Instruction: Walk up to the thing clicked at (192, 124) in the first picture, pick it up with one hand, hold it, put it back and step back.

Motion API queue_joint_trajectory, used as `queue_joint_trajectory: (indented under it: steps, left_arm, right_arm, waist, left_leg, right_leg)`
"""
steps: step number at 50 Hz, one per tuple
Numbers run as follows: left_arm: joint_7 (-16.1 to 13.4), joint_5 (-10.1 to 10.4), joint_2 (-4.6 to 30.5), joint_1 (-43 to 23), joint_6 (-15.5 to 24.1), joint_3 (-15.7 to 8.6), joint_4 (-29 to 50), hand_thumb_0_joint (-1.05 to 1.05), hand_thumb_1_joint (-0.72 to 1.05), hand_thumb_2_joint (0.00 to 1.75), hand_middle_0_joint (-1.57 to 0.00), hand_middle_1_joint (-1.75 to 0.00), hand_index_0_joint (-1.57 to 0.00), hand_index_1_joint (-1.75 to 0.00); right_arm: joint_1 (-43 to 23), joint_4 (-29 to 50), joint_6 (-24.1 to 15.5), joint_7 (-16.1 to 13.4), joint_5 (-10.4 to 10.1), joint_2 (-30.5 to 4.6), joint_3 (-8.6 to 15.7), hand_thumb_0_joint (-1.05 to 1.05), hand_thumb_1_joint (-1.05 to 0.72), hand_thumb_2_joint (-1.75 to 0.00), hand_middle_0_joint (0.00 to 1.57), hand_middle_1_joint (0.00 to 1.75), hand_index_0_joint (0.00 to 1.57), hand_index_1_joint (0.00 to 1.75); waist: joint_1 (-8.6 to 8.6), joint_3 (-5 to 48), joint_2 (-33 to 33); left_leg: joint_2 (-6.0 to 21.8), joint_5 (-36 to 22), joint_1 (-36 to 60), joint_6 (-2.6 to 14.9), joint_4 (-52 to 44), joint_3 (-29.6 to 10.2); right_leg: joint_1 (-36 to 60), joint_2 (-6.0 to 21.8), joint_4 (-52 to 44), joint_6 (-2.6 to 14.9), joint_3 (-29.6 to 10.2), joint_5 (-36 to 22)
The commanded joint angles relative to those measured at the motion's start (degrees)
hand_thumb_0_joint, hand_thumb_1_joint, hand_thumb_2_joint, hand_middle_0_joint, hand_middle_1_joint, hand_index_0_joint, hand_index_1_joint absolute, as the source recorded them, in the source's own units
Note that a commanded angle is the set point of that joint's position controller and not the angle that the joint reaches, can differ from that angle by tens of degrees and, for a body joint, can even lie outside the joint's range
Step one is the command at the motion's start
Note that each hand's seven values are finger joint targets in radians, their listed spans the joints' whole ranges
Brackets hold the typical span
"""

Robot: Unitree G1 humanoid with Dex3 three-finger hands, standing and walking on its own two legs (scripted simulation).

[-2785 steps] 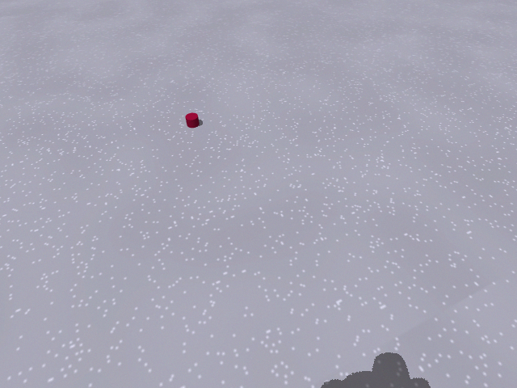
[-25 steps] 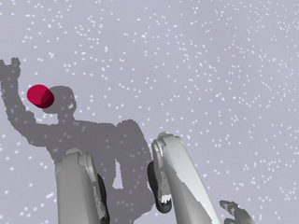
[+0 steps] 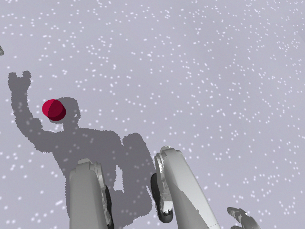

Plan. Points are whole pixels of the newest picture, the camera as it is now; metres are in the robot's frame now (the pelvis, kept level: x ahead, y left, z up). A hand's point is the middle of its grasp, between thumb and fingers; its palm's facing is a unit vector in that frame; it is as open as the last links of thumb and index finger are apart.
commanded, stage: go down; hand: left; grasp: from above
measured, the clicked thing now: (54, 110) +0.56 +0.30 -0.46
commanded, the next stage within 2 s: approach in 1.12 s
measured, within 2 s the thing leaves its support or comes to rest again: neither
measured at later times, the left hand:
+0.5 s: hand out of the picture +0.50 +0.35 -0.03, palm faces -0.43 -0.06 -0.90, open 14.0 cm
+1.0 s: hand out of the picture +0.51 +0.35 -0.02, palm faces -0.44 -0.07 -0.90, open 14.1 cm
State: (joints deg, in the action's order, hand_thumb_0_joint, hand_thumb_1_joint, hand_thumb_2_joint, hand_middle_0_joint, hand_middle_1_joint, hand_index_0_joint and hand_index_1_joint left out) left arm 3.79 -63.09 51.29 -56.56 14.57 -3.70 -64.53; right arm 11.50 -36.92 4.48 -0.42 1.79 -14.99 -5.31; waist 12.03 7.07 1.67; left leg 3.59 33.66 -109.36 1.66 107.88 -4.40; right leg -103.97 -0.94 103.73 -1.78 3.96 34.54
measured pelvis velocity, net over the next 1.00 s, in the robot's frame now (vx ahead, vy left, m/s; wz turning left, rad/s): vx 0.01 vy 0.01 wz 0.00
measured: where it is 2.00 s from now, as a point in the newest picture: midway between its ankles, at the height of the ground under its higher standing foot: (135, 212)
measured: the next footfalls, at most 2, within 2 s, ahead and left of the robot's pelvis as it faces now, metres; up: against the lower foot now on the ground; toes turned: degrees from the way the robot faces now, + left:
none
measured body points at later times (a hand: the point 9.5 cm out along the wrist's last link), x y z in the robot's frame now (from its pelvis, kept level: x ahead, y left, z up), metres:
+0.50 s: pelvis +0.00 +0.01 +0.03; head +0.21 +0.07 +0.43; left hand +0.52 +0.35 +0.02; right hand +0.05 -0.26 -0.08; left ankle +0.09 +0.11 -0.46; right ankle +0.10 -0.13 -0.45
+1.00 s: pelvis +0.01 +0.01 +0.04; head +0.22 +0.06 +0.43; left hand +0.53 +0.35 +0.03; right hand +0.06 -0.26 -0.07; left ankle +0.09 +0.11 -0.46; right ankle +0.10 -0.13 -0.46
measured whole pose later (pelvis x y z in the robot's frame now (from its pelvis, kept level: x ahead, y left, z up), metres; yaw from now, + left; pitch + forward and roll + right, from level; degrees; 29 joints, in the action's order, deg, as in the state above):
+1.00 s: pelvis +0.01 +0.01 +0.04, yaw +0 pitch +35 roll -8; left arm 1.9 -65.4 53.1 -58.1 16.1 -5.2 -69.8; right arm 12.2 -38.1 4.7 0.4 2.2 -14.0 -5.2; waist 12.9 7.4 1.7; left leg 3.9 33.3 -103.0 1.9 101.0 -3.8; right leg -97.7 -1.3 96.3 -2.1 3.6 33.5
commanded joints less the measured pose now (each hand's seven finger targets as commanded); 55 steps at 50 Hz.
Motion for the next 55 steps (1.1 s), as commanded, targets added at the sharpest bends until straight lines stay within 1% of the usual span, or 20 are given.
queue_joint_trajectory:
  steps: [1, 3, 4, 6, 8, 13, 18, 21, 22, 24, 26, 29, 33, 36, 39, 42, 43, 46, 48, 55]
  left_arm:
    - [-3.18, 0.61, 16.83, -21.33, -0.18, -3.43, 9.74, 0.0, -0.51, 0.94, -0.05, -1.1, -0.08, -1.07]
    - [-3.59, 0.33, 16.66, -20.47, -0.32, -3.46, 8.22, 0.0, -0.53, 0.97, -0.05, -1.09, -0.07, -1.07]
    - [-3.79, 0.19, 15.71, -21.67, -0.14, -2.85, 8.98, 0.0, -0.52, 0.95, -0.05, -1.1, -0.07, -1.07]
    - [-4.54, -0.35, 16.72, -21.88, -0.31, -3.35, 8.54, 0.0, -0.52, 0.95, -0.05, -1.1, -0.07, -1.07]
    - [-4.9, -0.41, 15.19, -21.24, -0.44, -2.49, 7.37, 0.0, -0.52, 0.96, -0.05, -1.1, -0.07, -1.07]
    - [-5.73, -1.06, 15.77, -21.75, -1.06, -2.81, 6.53, 0.0, -0.52, 0.95, -0.05, -1.1, -0.07, -1.07]
    - [-6.26, -1.5, 15.6, -22.66, -1.6, -2.51, 6.1, 0.0, -0.54, 0.96, -0.05, -1.09, -0.07, -1.07]
    - [-6.11, -1.56, 16.53, -21.69, -1.66, -3.23, 5.15, 0.0, -0.54, 0.96, -0.05, -1.08, -0.07, -1.06]
    - [-6.06, -1.58, 16.24, -22.21, -1.69, -2.91, 5.1, 0.0, -0.55, 0.97, -0.05, -1.08, -0.06, -1.07]
    - [-5.87, -1.96, 16.94, -23.12, -1.48, -3.21, 6.03, 0.0, -0.55, 0.97, -0.05, -1.08, -0.06, -1.07]
    - [-5.92, -1.52, 15.83, -23.31, -1.35, -2.82, 5.15, 0.0, -0.55, 0.97, -0.05, -1.08, -0.06, -1.06]
    - [-5.75, -1.93, 17.55, -23.07, -1.08, -3.54, 4.82, 0.0, -0.56, 0.98, -0.05, -1.07, -0.06, -1.06]
    - [-5.14, -1.67, 17.88, -23.7, -0.5, -3.62, 5.31, 0.0, -0.56, 0.98, -0.05, -1.08, -0.06, -1.07]
    - [-4.88, -1.59, 19.17, -23.14, -0.23, -4.37, 5.28, 0.0, -0.56, 0.97, -0.05, -1.08, -0.06, -1.07]
    - [-4.58, -1.39, 18.74, -23.54, 0.15, -4.12, 4.91, 0.0, -0.56, 0.97, -0.05, -1.08, -0.06, -1.07]
    - [-4.34, -1.67, 20.46, -22.87, 0.62, -4.94, 4.83, 0.0, -0.56, 0.97, -0.05, -1.08, -0.07, -1.07]
    - [-4.24, -1.66, 19.41, -22.89, 0.78, -4.39, 5.49, 0.0, -0.56, 0.97, -0.05, -1.08, -0.06, -1.07]
    - [-4.04, -1.17, 19.91, -22.48, 1.26, -4.62, 5.61, 0.0, -0.55, 0.96, -0.05, -1.09, -0.07, -1.08]
    - [-4.17, -0.99, 21.04, -22.35, 1.44, -5.48, 5.37, 0.0, -0.55, 0.96, -0.05, -1.09, -0.07, -1.07]
    - [-4.69, -1.57, 19.62, -22.43, 1.55, -4.62, 5.16, 0.0, -0.55, 0.96, -0.05, -1.09, -0.07, -1.07]
  right_arm:
    - [10.66, 0.47, -0.16, -0.86, 0.36, -11.87, 4.23, 0.0, -0.91, -0.9, 0.2, 0.3, 0.2, 0.3]
    - [10.47, 0.2, -0.23, -0.73, 0.38, -11.86, 4.28, 0.0, -0.91, -0.9, 0.2, 0.3, 0.2, 0.3]
    - [10.39, 0.27, -0.26, -0.67, 0.36, -11.68, 4.33, 0.0, -0.91, -0.9, 0.2, 0.3, 0.2, 0.3]
    - [10.52, 0.09, -0.25, -0.63, 0.33, -11.99, 4.42, 0.0, -0.9, -0.9, 0.2, 0.3, 0.2, 0.3]
    - [10.38, 0.08, -0.26, -0.45, 0.36, -11.68, 4.36, 0.0, -0.91, -0.9, 0.2, 0.3, 0.2, 0.3]
    - [10.58, -0.1, -0.32, -0.17, 0.38, -11.86, 4.71, 0.0, -0.91, -0.9, 0.2, 0.3, 0.2, 0.3]
    - [10.61, -0.31, -0.11, 0.05, 0.4, -11.98, 4.81, 0.0, -0.91, -0.9, 0.2, 0.3, 0.2, 0.3]
    - [10.74, -0.37, -0.14, 0.19, 0.51, -12.17, 4.91, 0.0, -0.91, -0.9, 0.2, 0.3, 0.2, 0.3]
    - [10.82, -0.41, -0.11, 0.24, 0.54, -11.82, 4.55, 0.0, -0.91, -0.9, 0.2, 0.3, 0.2, 0.3]
    - [11.01, -0.15, -0.07, 0.25, 0.44, -12.1, 4.76, 0.0, -0.91, -0.9, 0.2, 0.3, 0.2, 0.3]
    - [10.76, -0.04, -0.23, 0.15, 0.48, -12.04, 4.68, 0.0, -0.91, -0.9, 0.2, 0.3, 0.2, 0.3]
    - [10.49, -0.25, -0.32, -0.14, 0.36, -12.22, 4.59, 0.0, -0.91, -0.9, 0.2, 0.3, 0.2, 0.3]
    - [11.11, -0.08, -0.34, -0.18, 0.43, -11.89, 4.41, 0.0, -0.91, -0.9, 0.2, 0.3, 0.2, 0.3]
    - [11.28, -0.1, -0.33, -0.16, 0.56, -11.98, 4.36, 0.0, -0.91, -0.9, 0.2, 0.3, 0.2, 0.3]
    - [11.28, -0.3, -0.27, -0.21, 0.57, -11.88, 4.26, 0.0, -0.91, -0.9, 0.2, 0.3, 0.2, 0.3]
    - [11.1, -0.26, -0.19, -0.3, 0.6, -11.97, 4.31, 0.0, -0.91, -0.9, 0.2, 0.3, 0.2, 0.3]
    - [11.73, -0.16, -0.08, -0.23, 0.72, -11.62, 4.19, 0.0, -0.91, -0.9, 0.2, 0.3, 0.2, 0.3]
    - [11.95, 0.01, 0.08, -0.23, 0.77, -11.24, 4.15, 0.0, -0.92, -0.9, 0.2, 0.3, 0.2, 0.3]
    - [11.43, -0.02, 0.14, -0.18, 0.79, -11.39, 4.27, 0.0, -0.92, -0.9, 0.2, 0.3, 0.2, 0.3]
    - [11.89, -0.24, 0.56, 0.06, 0.69, -11.6, 4.46, 0.0, -0.92, -0.9, 0.2, 0.3, 0.2, 0.3]
  waist:
    - [0.38, 36.5, 16.03]
    - [0.04, 35.37, 16.31]
    - [0.6, 35.49, 16.85]
    - [0.22, 35.69, 16.75]
    - [0.68, 34.94, 15.92]
    - [0.24, 37.0, 16.46]
    - [0.8, 36.53, 17.4]
    - [0.18, 36.7, 16.5]
    - [0.77, 35.48, 17.47]
    - [0.45, 36.82, 17.37]
    - [0.84, 34.85, 17.37]
    - [0.47, 34.63, 17.05]
    - [0.93, 36.5, 16.92]
    - [0.27, 36.82, 17.1]
    - [0.97, 35.63, 17.18]
    - [0.16, 37.0, 17.26]
    - [0.55, 37.38, 17.67]
    - [0.67, 37.2, 15.24]
    - [0.1, 38.12, 16.0]
    - [0.38, 36.33, 17.1]
  left_leg:
    - [-0.88, -7.4, 35.2, 0.69, -15.64, -1.37]
    - [-0.84, -8.21, 35.98, 0.49, -16.61, -1.8]
    - [-0.8, -7.73, 36.22, 0.47, -16.97, -1.77]
    - [-0.76, -6.97, 36.87, 0.27, -18.17, -2.37]
    - [-0.89, -7.09, 36.81, 0.49, -17.87, -1.74]
    - [-0.85, -9.7, 39.63, 0.2, -18.79, -2.14]
    - [-0.62, -9.87, 40.64, 0.05, -19.49, -2.52]
    - [-0.6, -10.04, 41.01, 0.04, -19.81, -2.9]
    - [-0.7, -10.67, 40.19, -0.03, -19.63, -2.78]
    - [-0.67, -9.27, 40.74, 0.05, -20.38, -2.81]
    - [-0.43, -5.66, 40.02, -0.07, -21.69, -3.58]
    - [-0.54, -3.93, 39.47, -0.24, -22.29, -4.15]
    - [-0.71, -7.2, 40.57, 0.06, -20.78, -2.84]
    - [-0.75, -8.0, 41.11, 0.15, -20.69, -2.55]
    - [-0.67, -7.84, 40.62, 0.23, -20.58, -2.49]
    - [-0.69, -8.69, 41.43, 0.22, -20.51, -2.42]
    - [-0.85, -10.54, 41.93, 0.25, -19.96, -1.81]
    - [-1.34, -10.33, 39.3, 0.94, -18.97, 0.11]
    - [-1.21, -11.64, 40.67, 0.77, -18.91, -0.09]
    - [-0.55, -12.16, 43.84, 0.15, -21.47, -2.28]
  right_leg:
    - [15.18, -1.6, -12.63, 3.48, 1.46, -9.79]
    - [14.45, -1.54, -12.8, 3.57, 1.5, -9.9]
    - [14.73, -1.73, -13.11, 3.6, 1.59, -9.81]
    - [14.94, -1.7, -13.54, 3.62, 1.74, -9.13]
    - [15.52, -1.78, -14.53, 3.59, 1.54, -9.32]
    - [16.3, -1.71, -14.98, 3.68, 1.48, -10.6]
    - [15.59, -1.92, -15.45, 3.76, 1.56, -10.46]
    - [16.13, -1.85, -15.5, 3.75, 1.56, -10.49]
    - [15.69, -1.8, -15.42, 3.8, 1.44, -10.79]
    - [16.36, -1.92, -15.87, 3.8, 1.41, -10.16]
    - [15.47, -1.91, -15.99, 3.68, 1.64, -8.3]
    - [15.63, -1.9, -15.72, 3.67, 1.63, -7.52]
    - [16.73, -1.95, -16.4, 3.76, 1.27, -9.19]
    - [17.18, -1.88, -16.77, 3.77, 1.06, -9.57]
    - [16.44, -1.9, -17.0, 3.74, 0.95, -9.46]
    - [17.36, -1.92, -16.94, 3.78, 0.87, -9.93]
    - [17.58, -1.92, -17.37, 3.88, 0.71, -10.75]
    - [21.18, -2.02, -19.33, 3.63, 0.14, -11.24]
    - [20.57, -1.95, -18.72, 3.75, 0.04, -11.85]
    - [18.84, -2.06, -18.68, 3.92, 0.94, -11.34]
